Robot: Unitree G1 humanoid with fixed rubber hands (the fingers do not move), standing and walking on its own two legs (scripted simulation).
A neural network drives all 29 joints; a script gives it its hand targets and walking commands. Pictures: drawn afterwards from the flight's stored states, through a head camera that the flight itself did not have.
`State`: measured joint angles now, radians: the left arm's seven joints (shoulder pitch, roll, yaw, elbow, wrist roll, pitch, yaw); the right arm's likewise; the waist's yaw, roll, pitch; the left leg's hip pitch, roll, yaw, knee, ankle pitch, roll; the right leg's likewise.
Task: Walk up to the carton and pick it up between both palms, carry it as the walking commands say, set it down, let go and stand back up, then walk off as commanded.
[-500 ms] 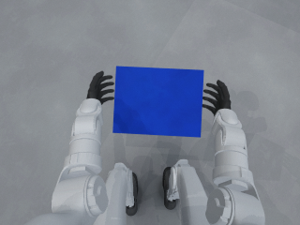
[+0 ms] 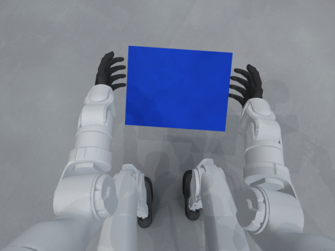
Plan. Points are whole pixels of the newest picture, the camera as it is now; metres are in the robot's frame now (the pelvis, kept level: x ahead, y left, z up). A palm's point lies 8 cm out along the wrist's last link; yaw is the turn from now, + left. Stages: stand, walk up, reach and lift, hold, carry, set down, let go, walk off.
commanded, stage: set down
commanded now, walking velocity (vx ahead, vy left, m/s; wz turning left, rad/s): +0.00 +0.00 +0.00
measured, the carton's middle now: (176, 91) +0.49 -0.04 -0.18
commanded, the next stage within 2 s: none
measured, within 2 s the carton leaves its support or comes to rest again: neither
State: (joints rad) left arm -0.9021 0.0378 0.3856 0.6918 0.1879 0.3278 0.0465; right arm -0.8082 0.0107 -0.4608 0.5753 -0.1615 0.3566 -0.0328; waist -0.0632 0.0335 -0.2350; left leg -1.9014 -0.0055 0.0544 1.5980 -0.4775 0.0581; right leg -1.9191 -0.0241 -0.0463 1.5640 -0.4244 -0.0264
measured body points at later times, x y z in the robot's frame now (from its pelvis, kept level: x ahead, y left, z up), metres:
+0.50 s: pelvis -0.02 -0.01 -0.07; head +0.28 +0.00 +0.27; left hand +0.51 +0.13 -0.18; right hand +0.46 -0.21 -0.18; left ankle +0.09 +0.09 -0.50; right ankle +0.11 -0.11 -0.50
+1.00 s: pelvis -0.01 -0.01 -0.12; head +0.32 +0.00 +0.17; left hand +0.53 +0.13 -0.27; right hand +0.48 -0.21 -0.26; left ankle +0.09 +0.09 -0.50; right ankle +0.11 -0.11 -0.50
